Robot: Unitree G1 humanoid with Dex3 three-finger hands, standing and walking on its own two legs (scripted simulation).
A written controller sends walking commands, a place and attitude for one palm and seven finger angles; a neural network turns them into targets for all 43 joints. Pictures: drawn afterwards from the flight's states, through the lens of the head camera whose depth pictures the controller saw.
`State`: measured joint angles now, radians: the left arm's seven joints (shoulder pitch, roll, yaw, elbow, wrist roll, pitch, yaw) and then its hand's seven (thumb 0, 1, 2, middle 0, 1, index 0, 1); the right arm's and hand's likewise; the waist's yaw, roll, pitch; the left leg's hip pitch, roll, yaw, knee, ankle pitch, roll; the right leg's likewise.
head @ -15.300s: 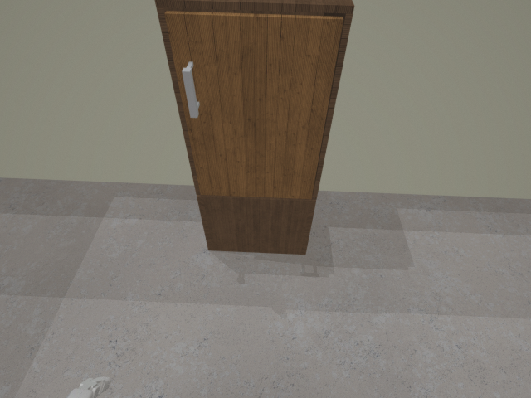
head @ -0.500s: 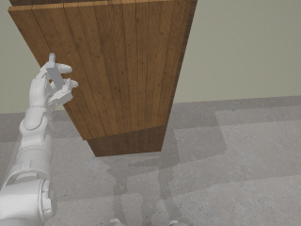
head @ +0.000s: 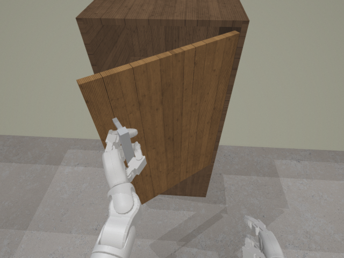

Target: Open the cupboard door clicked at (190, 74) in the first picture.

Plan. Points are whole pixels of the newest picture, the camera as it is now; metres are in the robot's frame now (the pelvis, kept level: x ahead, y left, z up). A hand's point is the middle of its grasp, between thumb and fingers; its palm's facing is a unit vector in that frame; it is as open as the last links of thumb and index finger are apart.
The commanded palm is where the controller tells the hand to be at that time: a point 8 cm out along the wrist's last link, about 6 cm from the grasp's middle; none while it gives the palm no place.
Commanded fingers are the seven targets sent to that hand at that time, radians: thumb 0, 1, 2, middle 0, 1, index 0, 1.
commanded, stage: pull the door open along its arc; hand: left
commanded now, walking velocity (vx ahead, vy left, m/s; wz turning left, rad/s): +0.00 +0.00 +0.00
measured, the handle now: (124, 143) +0.36 +0.14 +0.09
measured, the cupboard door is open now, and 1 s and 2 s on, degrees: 36 43 46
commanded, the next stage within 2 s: open thumb and fingers to let go in 0.10 s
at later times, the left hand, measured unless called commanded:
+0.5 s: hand (154, 167) +0.30 +0.06 +0.09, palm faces +0.38 -0.92 +0.00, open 7.9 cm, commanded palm +0.25 +0.10 +0.08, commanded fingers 0.00 -0.22 0.42 -0.32 -1.23 -0.32 -1.23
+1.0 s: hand (152, 168) +0.29 +0.06 +0.09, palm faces +0.30 -0.95 +0.00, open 14.5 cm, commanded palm +0.25 +0.11 +0.08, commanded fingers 0.00 -0.50 0.30 -0.15 -0.30 -0.15 -0.30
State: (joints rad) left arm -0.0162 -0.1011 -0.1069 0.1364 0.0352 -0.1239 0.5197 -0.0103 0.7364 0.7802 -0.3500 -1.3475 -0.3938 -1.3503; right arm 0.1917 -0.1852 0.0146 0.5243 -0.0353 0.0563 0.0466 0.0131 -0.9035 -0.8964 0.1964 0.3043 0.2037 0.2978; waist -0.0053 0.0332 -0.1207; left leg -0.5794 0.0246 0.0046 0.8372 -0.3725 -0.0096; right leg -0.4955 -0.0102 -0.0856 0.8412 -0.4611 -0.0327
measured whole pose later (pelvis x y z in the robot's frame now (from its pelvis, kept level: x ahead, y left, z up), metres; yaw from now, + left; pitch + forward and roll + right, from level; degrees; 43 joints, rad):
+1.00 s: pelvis +0.01 +0.00 +0.00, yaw +1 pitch +5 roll +0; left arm 0.11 -0.08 -0.26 0.02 0.07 -0.09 0.53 -0.01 -0.49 0.31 -0.35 -0.80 -0.36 -0.78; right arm 0.17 -0.18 0.02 0.54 -0.04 0.10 0.00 0.02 -0.90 -0.90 0.20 0.30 0.20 0.30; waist 0.00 0.03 -0.09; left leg -0.53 0.02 -0.01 0.83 -0.38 -0.02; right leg -0.44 -0.01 -0.10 0.83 -0.47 -0.04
